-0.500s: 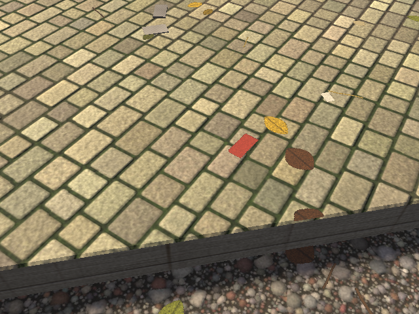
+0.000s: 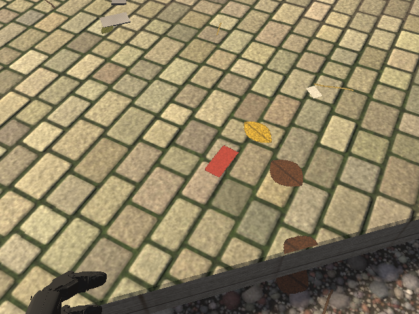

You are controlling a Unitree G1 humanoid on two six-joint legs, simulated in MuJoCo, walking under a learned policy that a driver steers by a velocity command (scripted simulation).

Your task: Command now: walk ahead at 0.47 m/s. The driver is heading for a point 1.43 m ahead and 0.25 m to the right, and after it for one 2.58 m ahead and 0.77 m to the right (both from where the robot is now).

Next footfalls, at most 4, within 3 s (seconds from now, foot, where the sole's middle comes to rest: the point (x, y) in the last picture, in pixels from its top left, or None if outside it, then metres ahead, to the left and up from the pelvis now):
0.68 left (125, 235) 0.64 0.23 -0.57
1.32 right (188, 155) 0.92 0.04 -0.57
1.72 left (157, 87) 1.27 0.15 -0.57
2.22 right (253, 84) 1.26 -0.23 -0.57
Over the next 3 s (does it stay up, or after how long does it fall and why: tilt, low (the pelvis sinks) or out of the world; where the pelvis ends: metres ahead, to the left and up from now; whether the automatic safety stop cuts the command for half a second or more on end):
stays up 1.39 -0.25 0.20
